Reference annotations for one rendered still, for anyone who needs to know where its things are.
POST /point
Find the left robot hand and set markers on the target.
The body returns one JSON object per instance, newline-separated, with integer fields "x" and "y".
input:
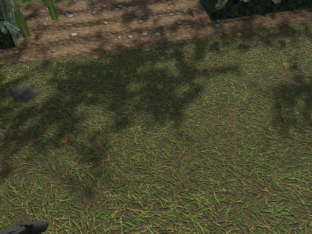
{"x": 27, "y": 227}

